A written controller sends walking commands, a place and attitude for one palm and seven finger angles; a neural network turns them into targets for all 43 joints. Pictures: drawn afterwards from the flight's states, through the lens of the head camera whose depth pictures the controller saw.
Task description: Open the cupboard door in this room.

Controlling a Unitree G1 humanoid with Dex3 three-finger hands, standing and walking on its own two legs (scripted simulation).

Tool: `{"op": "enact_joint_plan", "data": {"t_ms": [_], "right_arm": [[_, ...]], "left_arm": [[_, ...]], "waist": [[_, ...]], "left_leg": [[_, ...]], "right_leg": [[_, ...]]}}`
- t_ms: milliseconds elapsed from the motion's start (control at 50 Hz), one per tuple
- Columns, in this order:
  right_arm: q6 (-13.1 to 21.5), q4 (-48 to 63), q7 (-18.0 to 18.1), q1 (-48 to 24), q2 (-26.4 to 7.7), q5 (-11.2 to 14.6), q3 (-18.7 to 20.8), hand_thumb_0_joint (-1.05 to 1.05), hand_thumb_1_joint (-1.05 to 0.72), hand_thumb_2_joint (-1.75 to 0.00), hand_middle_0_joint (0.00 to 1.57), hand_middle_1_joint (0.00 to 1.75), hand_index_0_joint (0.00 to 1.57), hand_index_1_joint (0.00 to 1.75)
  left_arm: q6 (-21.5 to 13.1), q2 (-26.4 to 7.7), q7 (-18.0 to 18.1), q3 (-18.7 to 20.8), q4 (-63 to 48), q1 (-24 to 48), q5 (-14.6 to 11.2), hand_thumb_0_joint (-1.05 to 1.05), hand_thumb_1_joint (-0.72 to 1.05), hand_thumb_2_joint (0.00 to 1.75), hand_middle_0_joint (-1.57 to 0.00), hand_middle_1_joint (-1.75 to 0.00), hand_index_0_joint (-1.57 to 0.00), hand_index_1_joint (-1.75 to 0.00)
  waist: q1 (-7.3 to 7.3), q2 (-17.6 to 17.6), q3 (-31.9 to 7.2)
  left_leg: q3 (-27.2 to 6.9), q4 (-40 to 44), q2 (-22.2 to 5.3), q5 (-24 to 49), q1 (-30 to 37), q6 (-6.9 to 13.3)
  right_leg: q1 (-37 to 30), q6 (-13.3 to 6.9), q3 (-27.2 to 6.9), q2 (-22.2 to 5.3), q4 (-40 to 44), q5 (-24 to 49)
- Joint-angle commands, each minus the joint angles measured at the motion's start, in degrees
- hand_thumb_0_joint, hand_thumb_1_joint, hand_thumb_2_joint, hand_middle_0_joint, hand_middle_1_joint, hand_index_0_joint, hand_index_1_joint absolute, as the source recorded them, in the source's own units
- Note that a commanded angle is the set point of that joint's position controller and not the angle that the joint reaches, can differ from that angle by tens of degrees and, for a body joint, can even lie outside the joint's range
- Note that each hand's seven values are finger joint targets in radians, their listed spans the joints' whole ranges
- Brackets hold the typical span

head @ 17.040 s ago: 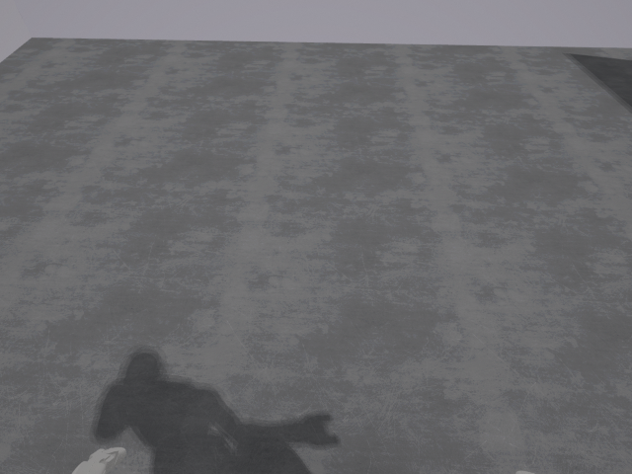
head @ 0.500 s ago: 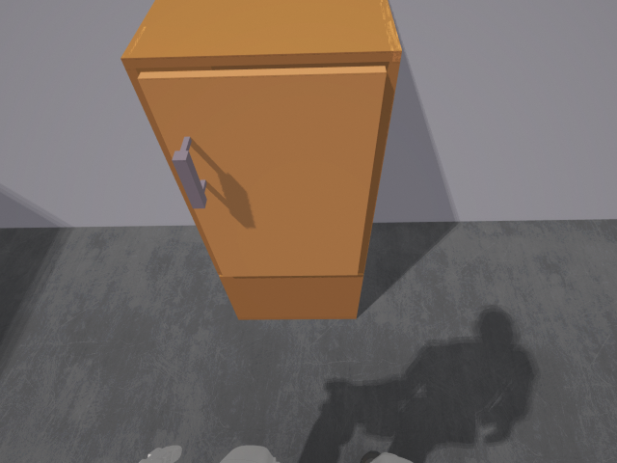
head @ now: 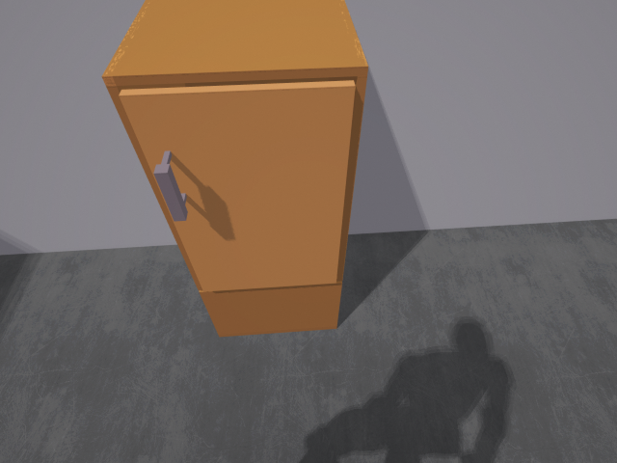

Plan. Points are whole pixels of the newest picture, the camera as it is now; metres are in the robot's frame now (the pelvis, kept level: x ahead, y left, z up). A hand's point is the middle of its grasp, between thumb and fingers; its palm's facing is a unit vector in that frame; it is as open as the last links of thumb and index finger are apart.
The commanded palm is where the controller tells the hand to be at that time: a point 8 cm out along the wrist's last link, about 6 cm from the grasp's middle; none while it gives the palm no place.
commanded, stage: come to a stop and stand still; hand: left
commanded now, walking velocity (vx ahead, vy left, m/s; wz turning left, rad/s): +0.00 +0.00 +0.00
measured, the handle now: (173, 186) +0.57 +0.28 +0.00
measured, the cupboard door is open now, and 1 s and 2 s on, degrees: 0 0 0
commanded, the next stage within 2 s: look again from close up in 0.40 s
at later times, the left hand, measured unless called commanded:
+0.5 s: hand out of the picture +0.00 +0.14 -0.17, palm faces +0.08 -0.98 -0.19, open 7.3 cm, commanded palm none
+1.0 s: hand out of the picture +0.00 +0.20 -0.17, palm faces +0.01 -0.98 -0.20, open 7.4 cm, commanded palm none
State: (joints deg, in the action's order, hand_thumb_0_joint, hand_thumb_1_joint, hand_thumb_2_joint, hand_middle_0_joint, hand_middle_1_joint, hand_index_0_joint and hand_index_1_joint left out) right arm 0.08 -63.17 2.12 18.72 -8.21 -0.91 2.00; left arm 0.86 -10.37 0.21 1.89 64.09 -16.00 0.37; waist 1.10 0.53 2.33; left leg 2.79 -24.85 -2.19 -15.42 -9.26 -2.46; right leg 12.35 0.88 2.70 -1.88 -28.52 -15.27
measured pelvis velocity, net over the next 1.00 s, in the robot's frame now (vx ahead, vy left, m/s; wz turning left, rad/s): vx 0.00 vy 0.03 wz -0.02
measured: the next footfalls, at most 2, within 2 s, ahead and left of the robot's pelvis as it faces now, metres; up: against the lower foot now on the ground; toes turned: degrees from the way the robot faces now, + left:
none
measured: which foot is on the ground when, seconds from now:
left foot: down 0.00-1.00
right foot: down 0.00-1.00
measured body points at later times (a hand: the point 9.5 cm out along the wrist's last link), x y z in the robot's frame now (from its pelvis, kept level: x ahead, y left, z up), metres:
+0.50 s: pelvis +0.02 -0.03 +0.00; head +0.04 -0.03 +0.45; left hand +0.00 +0.19 -0.15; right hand +0.03 -0.24 -0.16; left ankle -0.01 +0.13 -0.74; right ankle -0.01 -0.10 -0.74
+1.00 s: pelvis +0.00 +0.03 +0.00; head +0.01 +0.03 +0.45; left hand +0.00 +0.25 -0.16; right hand +0.00 -0.19 -0.16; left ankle +0.00 +0.12 -0.74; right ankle -0.01 -0.10 -0.74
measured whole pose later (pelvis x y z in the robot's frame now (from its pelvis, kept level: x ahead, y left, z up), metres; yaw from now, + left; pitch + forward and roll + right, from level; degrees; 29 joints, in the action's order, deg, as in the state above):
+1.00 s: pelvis +0.00 +0.03 +0.00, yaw -1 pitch -1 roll +0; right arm 0.6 -61.4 1.6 18.3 -8.7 -0.9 -0.9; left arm 0.1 -9.1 1.9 -0.3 62.0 -17.9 0.9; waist -0.4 0.1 0.7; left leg 5.1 -27.8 1.1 -15.6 -11.3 2.7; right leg 11.0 0.8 1.3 -2.2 -29.1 -17.0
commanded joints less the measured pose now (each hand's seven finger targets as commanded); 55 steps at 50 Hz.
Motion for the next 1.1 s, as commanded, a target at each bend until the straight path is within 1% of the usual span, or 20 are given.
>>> {"op": "enact_joint_plan", "data": {"t_ms": [0,40,80,120,200,240,280,460,480,500,520,540,560,600,640,660,720,820,1060,1080], "right_arm": [[0.6,2.2,-0.2,0.4,-3.0,0.6,-0.1,0.00,-0.90,-0.90,0.20,0.30,0.20,0.30],[-0.7,1.2,-0.1,0.0,-3.3,0.0,0.2,0.00,-0.90,-0.90,0.20,0.30,0.20,0.30],[-0.6,-0.7,0.1,1.6,-2.5,0.1,-0.3,0.00,-0.90,-0.90,0.20,0.30,0.20,0.30],[-0.4,-1.9,0.2,2.9,-1.9,0.3,-0.5,0.00,-0.90,-0.90,0.20,0.30,0.20,0.30],[0.0,-3.1,0.4,2.9,-3.0,0.2,-0.7,0.00,-0.90,-0.90,0.20,0.30,0.20,0.30],[-0.3,-3.3,0.4,1.8,-2.9,0.3,-0.7,0.00,-0.90,-0.90,0.20,0.30,0.20,0.30],[-0.1,-3.2,0.5,1.6,-2.7,0.3,-0.9,0.00,-0.90,-0.90,0.20,0.30,0.20,0.30],[0.1,-2.7,0.7,0.3,-3.6,0.4,-0.8,0.00,-0.90,-0.90,0.20,0.30,0.20,0.30],[1.3,1.8,0.1,-6.6,-5.6,0.8,-0.5,0.00,-0.90,-0.90,0.20,0.30,0.20,0.30],[0.7,4.6,-0.2,-2.8,-3.0,0.6,-0.7,0.00,-0.90,-0.90,0.20,0.30,0.20,0.30],[0.7,4.5,-0.3,-3.1,-3.0,0.5,-0.4,0.00,-0.90,-0.90,0.20,0.30,0.20,0.30],[0.5,4.6,-0.7,-3.2,-1.6,0.9,-0.9,0.00,-0.90,-0.90,0.20,0.30,0.20,0.30],[0.8,5.0,-0.8,-1.6,-1.6,0.8,-0.9,0.00,-0.90,-0.90,0.20,0.30,0.20,0.30],[1.2,3.8,-0.7,1.6,-2.5,0.7,-1.0,0.00,-0.90,-0.90,0.20,0.30,0.20,0.30],[2.1,3.7,-0.4,2.8,-5.4,0.1,-0.9,0.00,-0.90,-0.90,0.20,0.30,0.20,0.30],[1.6,4.2,-0.2,1.6,-6.2,-0.2,-1.1,0.00,-0.90,-0.90,0.20,0.30,0.20,0.30],[1.3,4.8,-0.3,-0.2,-5.7,-0.1,-1.5,0.00,-0.90,-0.90,0.20,0.30,0.20,0.30],[1.4,5.0,-0.4,0.5,-6.8,-0.2,-1.6,0.00,-0.90,-0.90,0.20,0.30,0.20,0.30],[2.1,2.3,-0.2,2.5,-5.9,0.2,-2.0,0.00,-0.90,-0.90,0.20,0.30,0.20,0.30],[2.2,6.1,-0.7,-3.4,-8.4,0.9,-1.6,0.00,-0.90,-0.90,0.20,0.30,0.20,0.30]], "left_arm": [[-2.2,-8.3,1.1,0.5,-0.4,-4.5,0.2,0.00,0.90,0.90,-0.20,-0.30,-0.20,-0.30],[-2.2,-6.1,1.4,0.5,-0.7,-2.1,0.2,0.00,0.90,0.90,-0.20,-0.30,-0.20,-0.30],[-2.1,-3.9,1.7,-0.1,-0.5,-0.9,0.1,0.00,0.90,0.90,-0.20,-0.30,-0.20,-0.30],[-2.2,-3.6,1.8,-0.2,-0.3,-0.7,-0.2,0.00,0.90,0.90,-0.20,-0.30,-0.20,-0.30],[-1.8,-2.5,1.9,-0.7,-0.4,-0.6,-0.6,0.00,0.90,0.90,-0.20,-0.30,-0.20,-0.30],[-1.5,-3.1,1.9,-0.5,-0.2,-0.5,-0.2,0.00,0.90,0.90,-0.20,-0.30,-0.20,-0.30],[-1.7,-3.4,1.9,-0.4,0.0,-1.4,-0.3,0.00,0.90,0.90,-0.20,-0.30,-0.20,-0.30],[-2.0,-3.1,2.3,-0.7,0.4,-2.7,-0.2,0.00,0.90,0.90,-0.20,-0.30,-0.20,-0.30],[-4.0,-5.2,4.8,0.0,2.3,-10.5,0.8,0.00,0.90,0.90,-0.20,-0.30,-0.20,-0.30],[-4.8,-6.7,4.6,0.2,-0.4,-9.7,1.0,0.00,0.90,0.90,-0.20,-0.30,-0.20,-0.30],[-4.9,-5.6,4.3,-0.2,-1.5,-8.6,1.1,0.00,0.90,0.90,-0.20,-0.30,-0.20,-0.30],[-4.8,-5.9,4.0,0.0,-1.3,-7.5,1.0,0.00,0.90,0.90,-0.20,-0.30,-0.20,-0.30],[-4.5,-5.2,3.7,-0.2,-2.5,-6.3,1.3,0.00,0.90,0.90,-0.20,-0.30,-0.20,-0.30],[-3.8,-4.1,3.5,-0.6,-3.1,-4.5,0.8,0.00,0.90,0.90,-0.20,-0.30,-0.20,-0.30],[-2.7,-1.3,3.2,-1.0,-3.4,-5.5,0.4,0.00,0.90,0.90,-0.20,-0.30,-0.20,-0.30],[-2.3,-1.1,3.1,-0.9,-3.6,-6.0,0.4,0.00,0.90,0.90,-0.20,-0.30,-0.20,-0.30],[-1.7,-1.7,2.4,-1.2,-3.3,-5.2,0.7,0.00,0.90,0.90,-0.20,-0.30,-0.20,-0.30],[-1.5,-1.9,1.8,-1.5,-3.5,-5.8,0.8,0.00,0.90,0.90,-0.20,-0.30,-0.20,-0.30],[-1.7,-2.4,1.8,-1.7,-2.7,-5.7,0.5,0.00,0.90,0.90,-0.20,-0.30,-0.20,-0.30],[-2.8,-4.5,4.1,-1.9,-1.2,-8.9,1.1,0.00,0.90,0.90,-0.20,-0.30,-0.20,-0.30]], "waist": [[-1.50,8.9,-1.2],[-1.29,13.0,2.2],[-0.62,8.5,3.7],[-0.12,5.7,2.2],[-0.48,1.1,2.9],[-0.67,-0.1,5.2],[-0.73,-2.4,4.1],[-0.66,0.3,0.9],[-4.51,6.7,0.2],[-0.84,5.3,-3.5],[-0.97,0.0,-4.2],[-0.85,1.3,-5.5],[-0.20,2.8,-6.9],[1.14,3.9,-6.4],[-0.24,-4.7,-3.4],[-1.06,-3.7,-0.1],[-1.22,-4.8,6.8],[-1.63,-2.1,6.3],[-1.74,-0.3,1.5],[-3.47,4.6,3.6]], "left_leg": [[-0.1,-5.2,-1.1,-9.3,-8.5,1.2],[-1.4,-9.8,-2.2,-9.8,-7.3,1.2],[-1.7,-8.8,-2.8,-6.1,-7.3,1.4],[-1.5,-4.5,-2.7,-1.2,-4.3,1.3],[-2.7,1.7,-4.6,10.8,1.6,1.9],[-2.1,1.6,-4.4,9.1,1.0,1.5],[-1.9,2.1,-4.6,11.8,1.1,1.6],[-1.7,3.1,-4.9,12.8,3.6,1.6],[2.7,-14.8,-3.2,5.8,-6.0,0.8],[-2.5,-18.1,-0.9,-6.3,-10.9,2.7],[-2.0,-18.8,-0.9,-6.7,-12.0,3.1],[-1.1,-16.0,-2.4,-7.4,-10.0,3.1],[-0.5,-11.5,-0.8,-6.8,-8.0,2.9],[-1.1,-1.4,-0.9,3.0,-1.2,2.9],[-5.9,-0.8,-6.3,17.0,-1.2,5.2],[-6.2,-0.2,-7.0,12.9,-4.2,6.2],[-6.7,3.3,-5.2,3.4,-8.5,5.9],[-8.0,7.4,-5.1,-4.9,-9.2,6.4],[-5.8,5.4,-4.5,5.5,-4.4,6.5],[-3.8,-6.4,-5.2,15.8,-7.0,4.1]], "right_leg": [[-7.3,-6.1,-12.4,-15.3,13.1,17.2],[-1.8,-7.9,-12.2,-12.8,15.3,12.5],[-2.4,-8.5,-9.5,-11.6,12.7,18.7],[-3.2,-7.6,-7.3,-10.3,10.2,22.2],[1.4,-3.5,-4.7,-5.8,10.9,10.3],[2.2,-2.8,-5.3,-5.5,12.7,7.3],[-0.5,-2.4,-5.2,-5.3,11.6,13.2],[-3.6,-2.5,-4.3,-5.2,10.5,19.3],[-6.5,3.8,-11.6,-10.0,8.6,59.4],[-12.2,1.6,-11.7,-13.2,4.8,67.4],[-13.1,-2.0,-9.8,-12.5,4.0,66.0],[-12.0,-6.2,-7.9,-12.1,4.3,56.8],[-11.9,-7.5,-6.3,-10.2,3.3,51.3],[-6.5,-6.1,-4.6,-7.3,0.9,33.0],[-1.5,-3.5,-3.2,-2.9,0.6,10.5],[-0.1,-3.3,-2.9,-1.8,2.6,3.4],[2.2,-3.4,-3.5,-1.5,3.5,-0.8],[1.4,-3.1,-3.3,-1.5,3.1,-1.3],[-0.8,-2.8,-4.3,-3.0,3.3,4.3],[1.5,-1.9,-7.2,-6.0,5.8,21.5]]}}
